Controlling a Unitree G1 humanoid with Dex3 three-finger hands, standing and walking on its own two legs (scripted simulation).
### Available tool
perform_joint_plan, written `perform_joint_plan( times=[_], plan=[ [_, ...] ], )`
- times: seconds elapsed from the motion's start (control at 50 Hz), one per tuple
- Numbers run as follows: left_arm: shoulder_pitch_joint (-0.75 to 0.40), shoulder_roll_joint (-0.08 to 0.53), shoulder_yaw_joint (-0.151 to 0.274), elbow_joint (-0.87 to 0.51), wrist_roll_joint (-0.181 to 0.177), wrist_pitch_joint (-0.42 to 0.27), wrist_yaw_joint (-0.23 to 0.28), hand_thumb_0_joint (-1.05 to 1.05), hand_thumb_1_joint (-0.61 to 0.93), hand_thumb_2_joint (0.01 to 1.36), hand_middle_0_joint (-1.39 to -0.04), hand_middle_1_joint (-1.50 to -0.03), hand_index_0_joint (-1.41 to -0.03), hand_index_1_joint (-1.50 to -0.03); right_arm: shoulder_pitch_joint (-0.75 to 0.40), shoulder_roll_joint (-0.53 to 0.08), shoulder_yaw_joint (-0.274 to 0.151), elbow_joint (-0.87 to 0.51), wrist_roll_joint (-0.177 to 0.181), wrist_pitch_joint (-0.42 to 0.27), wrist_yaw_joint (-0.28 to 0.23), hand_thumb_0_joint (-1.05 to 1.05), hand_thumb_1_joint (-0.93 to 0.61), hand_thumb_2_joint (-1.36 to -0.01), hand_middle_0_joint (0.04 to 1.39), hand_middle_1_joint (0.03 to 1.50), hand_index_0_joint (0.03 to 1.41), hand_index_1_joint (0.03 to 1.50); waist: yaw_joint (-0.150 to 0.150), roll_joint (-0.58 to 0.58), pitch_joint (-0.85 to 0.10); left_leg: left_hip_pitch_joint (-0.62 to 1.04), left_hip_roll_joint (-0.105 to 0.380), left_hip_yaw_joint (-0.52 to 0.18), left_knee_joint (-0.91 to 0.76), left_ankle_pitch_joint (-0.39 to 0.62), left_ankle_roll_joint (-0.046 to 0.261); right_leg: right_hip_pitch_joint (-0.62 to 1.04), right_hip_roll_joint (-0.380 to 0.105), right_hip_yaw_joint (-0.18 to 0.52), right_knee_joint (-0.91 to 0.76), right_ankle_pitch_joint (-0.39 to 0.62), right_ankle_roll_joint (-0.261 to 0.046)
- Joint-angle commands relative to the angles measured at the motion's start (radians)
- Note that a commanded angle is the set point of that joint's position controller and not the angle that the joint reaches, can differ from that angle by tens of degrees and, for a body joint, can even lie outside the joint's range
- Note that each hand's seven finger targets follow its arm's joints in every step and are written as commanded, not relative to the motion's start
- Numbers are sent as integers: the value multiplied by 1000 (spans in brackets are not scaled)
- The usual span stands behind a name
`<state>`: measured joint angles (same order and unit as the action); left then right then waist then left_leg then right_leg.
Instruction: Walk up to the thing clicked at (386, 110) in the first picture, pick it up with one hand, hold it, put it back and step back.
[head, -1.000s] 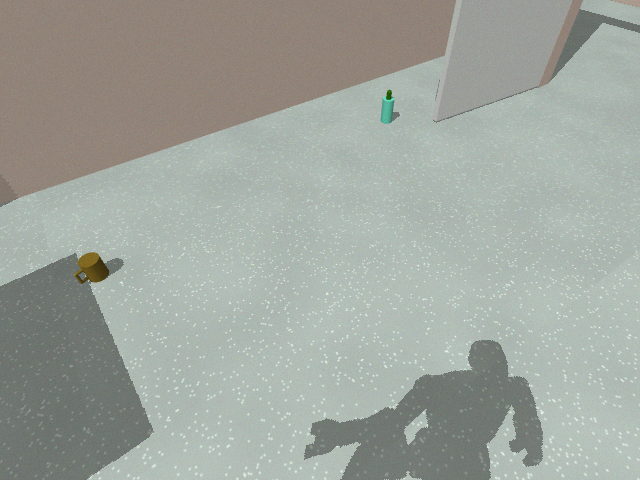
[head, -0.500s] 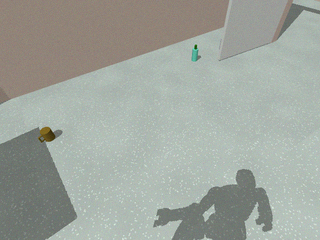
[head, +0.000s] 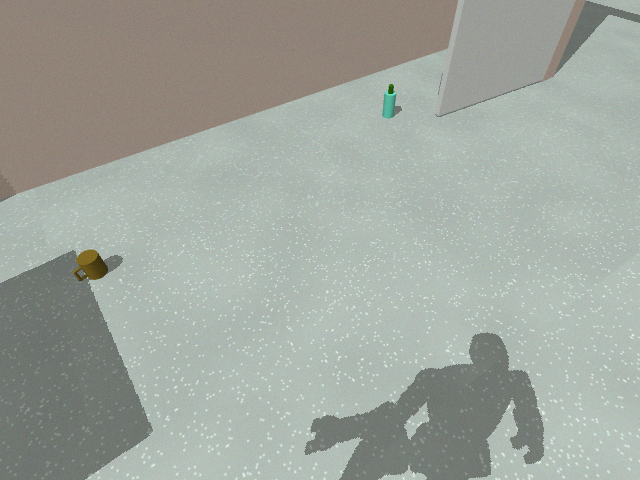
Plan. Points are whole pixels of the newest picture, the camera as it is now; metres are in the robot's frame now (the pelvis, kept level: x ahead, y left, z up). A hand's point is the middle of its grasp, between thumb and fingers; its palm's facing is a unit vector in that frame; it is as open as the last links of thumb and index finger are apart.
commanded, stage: stand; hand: left
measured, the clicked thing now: (389, 100) +2.24 -0.31 -0.68
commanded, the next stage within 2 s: walk up in 0.12 s
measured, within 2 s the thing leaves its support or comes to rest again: neither
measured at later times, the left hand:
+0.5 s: hand (192, 440) +0.21 +0.22 -0.13, palm faces -0.09 -0.88 -0.46, open 7.4 cm
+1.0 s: hand (260, 314) +0.45 +0.16 -0.18, palm faces -0.20 -0.92 -0.33, open 7.4 cm
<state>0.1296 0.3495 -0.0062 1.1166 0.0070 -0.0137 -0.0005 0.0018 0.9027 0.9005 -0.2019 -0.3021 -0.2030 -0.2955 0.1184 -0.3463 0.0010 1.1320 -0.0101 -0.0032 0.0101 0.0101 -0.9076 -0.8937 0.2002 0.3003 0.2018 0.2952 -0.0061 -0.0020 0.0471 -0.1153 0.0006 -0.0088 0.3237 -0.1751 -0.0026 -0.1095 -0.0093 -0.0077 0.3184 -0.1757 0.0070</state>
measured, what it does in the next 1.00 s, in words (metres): walks ahead: right foot, then left foot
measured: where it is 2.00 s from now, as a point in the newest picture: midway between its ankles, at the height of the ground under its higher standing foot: (406, 283)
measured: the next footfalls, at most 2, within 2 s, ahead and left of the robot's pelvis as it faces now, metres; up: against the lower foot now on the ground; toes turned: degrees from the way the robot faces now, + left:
right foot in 0.46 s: +0.16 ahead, -0.23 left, +0.00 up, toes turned -13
left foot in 0.88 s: +0.50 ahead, +0.00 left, +0.00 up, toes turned -2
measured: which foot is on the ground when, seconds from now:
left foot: down 0.00-0.46, up 0.48-0.86, down 0.88-1.00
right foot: down 0.00-0.18, up 0.20-0.44, down 0.46-0.90, up 0.92-1.00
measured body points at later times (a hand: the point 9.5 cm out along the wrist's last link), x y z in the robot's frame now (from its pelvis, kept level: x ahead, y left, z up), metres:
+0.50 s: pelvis +0.09 -0.09 -0.03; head +0.07 -0.10 +0.42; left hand +0.22 +0.27 -0.10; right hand +0.11 -0.45 -0.15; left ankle +0.00 +0.10 -0.73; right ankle +0.12 -0.22 -0.75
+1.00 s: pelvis +0.37 -0.11 -0.02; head +0.39 -0.08 +0.43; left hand +0.46 +0.21 -0.15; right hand +0.44 -0.44 -0.10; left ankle +0.46 +0.00 -0.75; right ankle +0.24 -0.22 -0.67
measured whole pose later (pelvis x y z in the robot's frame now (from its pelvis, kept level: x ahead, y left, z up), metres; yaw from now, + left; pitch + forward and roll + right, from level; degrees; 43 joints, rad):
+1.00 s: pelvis +0.37 -0.11 -0.02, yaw -11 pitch -1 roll +0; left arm 0.30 0.45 0.03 0.97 -0.01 -0.07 -0.05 0.01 0.90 0.90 -0.20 -0.30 -0.20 -0.30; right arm 0.16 -0.38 -0.08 0.88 -0.01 -0.09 0.08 0.01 -0.91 -0.89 0.20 0.30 0.20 0.30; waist 0.01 -0.07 0.05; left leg -0.36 0.06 0.14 0.58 -0.20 0.03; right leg -0.32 -0.02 0.05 1.14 -0.39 -0.05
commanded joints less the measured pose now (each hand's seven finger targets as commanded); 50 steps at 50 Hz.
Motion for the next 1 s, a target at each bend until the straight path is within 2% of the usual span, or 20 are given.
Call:
perform_joint_plan(
  times=[0.0,0.08,0.1,0.12,0.16,0.18,0.36,0.4,0.42,0.44,0.46,0.48,0.52,0.58,0.76,0.84,0.86,0.88,0.9,0.98],
  plan=[
    [-36,211,37,-68,4,-20,12,0,900,900,-200,-300,-200,-300,-40,-214,-40,-60,3,-27,-18,0,-900,-900,200,300,200,300,4,3,-74,26,125,-95,-44,147,23,3,-122,87,-42,122,-32],
    [-36,209,38,-62,3,-18,13,0,900,900,-200,-300,-200,-300,-36,-213,-39,-59,3,-26,-19,0,-900,-900,200,300,200,300,5,-1,-59,13,123,-94,-49,126,25,9,-121,88,-45,101,-33],
    [16,335,125,-141,27,-27,-33,0,900,900,-200,-300,-200,-300,37,-352,-125,-132,-28,-57,6,0,-900,-900,200,300,200,300,-5,-17,-212,78,138,-113,38,-483,100,-82,-79,123,51,-424,-70],
    [-66,311,122,-155,29,-22,-53,0,900,900,-200,-300,-200,-300,24,-359,-138,-125,-36,-61,20,0,-900,-900,200,300,200,300,-29,34,-78,53,151,-147,8,-627,111,-293,-64,107,119,-517,-63],
    [-192,236,115,-223,34,-27,-73,0,900,900,-200,-300,-200,-300,112,-373,-164,-131,-35,-73,24,0,-900,-900,200,300,200,300,-94,191,40,128,380,-406,-184,-665,223,-591,-35,12,457,-280,-36],
    [-189,244,116,-244,35,-31,-75,0,900,900,-200,-300,-200,-300,76,-396,-176,-155,-36,-85,21,0,-900,-900,200,300,200,300,-68,169,69,120,479,-475,-237,-607,261,-638,-103,94,502,-280,-39],
    [10,274,139,-202,26,-29,-127,0,900,900,-200,-300,-200,-300,-53,-369,-168,-225,-45,-90,48,0,-900,-900,200,300,200,300,34,135,-11,-109,251,-9,-133,-464,153,-190,-70,-77,297,-127,5],
    [155,283,150,-151,29,-39,-111,0,900,900,-200,-300,-200,-300,-99,-345,-157,-236,-40,-77,47,0,-900,-900,200,300,200,300,117,37,-27,-252,210,68,61,-531,125,37,-31,-146,220,-37,-5],
    [299,329,175,-106,34,-52,-91,0,900,900,-200,-300,-200,-300,-70,-288,-134,-236,-45,-73,50,0,-900,-900,200,300,200,300,179,-145,-93,-394,137,125,373,-482,94,256,-7,-103,209,-145,-18],
    [404,418,199,-101,43,-62,-67,0,900,900,-200,-300,-200,-300,-72,-176,-91,-266,-36,-72,55,0,-900,-900,200,300,200,300,236,-426,-83,-649,9,157,770,-490,56,330,-158,212,33,-508,-62],
    [321,486,191,-159,29,-71,-63,0,900,900,-200,-300,-200,-300,-105,-225,-99,-306,-15,-72,53,0,-900,-900,200,300,200,300,181,-358,-43,-705,0,23,877,-387,24,163,-406,727,-291,-833,-178],
    [185,502,188,-204,6,-77,-64,0,900,900,-200,-300,-200,-300,-140,-314,-117,-292,-15,-72,51,0,-900,-900,200,300,200,300,132,-175,81,-693,95,-71,904,-283,21,26,-451,762,-327,-873,-232],
    [81,425,169,-232,2,-90,-56,0,900,900,-200,-300,-200,-300,-42,-329,-118,-237,-2,-80,65,0,-900,-900,200,300,200,300,48,-85,44,-626,150,-67,820,-128,20,51,-338,494,-231,-590,-199],
    [73,364,144,-237,-6,-100,-52,0,900,900,-200,-300,-200,-300,18,-316,-119,-222,-9,-76,83,0,-900,-900,200,300,200,300,22,-96,48,-507,170,-55,657,-86,7,-31,-277,268,-215,-402,-192],
    [129,383,139,-256,-1,-102,-58,0,900,900,-200,-300,-200,-300,-141,-258,-123,-314,-11,-74,103,0,-900,-900,200,300,200,300,75,-49,38,-314,127,71,262,127,-1,-71,-219,53,-177,-190,-194],
    [153,333,116,-257,-2,-89,-49,0,900,900,-200,-300,-200,-300,172,-309,-160,-226,-23,-88,75,0,-900,-900,200,300,200,300,-73,112,-123,151,14,159,183,-62,65,-148,-126,-78,359,239,-144],
    [198,267,92,-268,-4,-85,-42,0,900,900,-200,-300,-200,-300,362,-380,-193,-196,-46,-93,57,0,-900,-900,200,300,200,300,-151,259,-230,380,155,-59,143,-272,129,-355,-70,-93,711,114,-96],
    [241,227,83,-293,-28,-91,-38,0,900,900,-200,-300,-200,-300,376,-463,-210,-232,-35,-100,47,0,-900,-900,200,300,200,300,-134,371,-288,502,440,-635,-43,-433,227,-625,104,7,916,-338,-60],
    [183,332,93,-281,-21,-96,-27,0,900,900,-200,-300,-200,-300,291,-472,-224,-255,11,-98,47,0,-900,-900,200,300,200,300,-117,208,-283,394,481,-708,-128,-507,297,-619,16,136,988,-296,-85],
    [187,307,96,-229,-24,-89,-54,0,900,900,-200,-300,-200,-300,119,-324,-151,-303,17,-111,33,0,-900,-900,200,300,200,300,-7,117,-45,-9,323,-164,-116,-182,191,-501,-115,115,805,-122,-40]
  ],
)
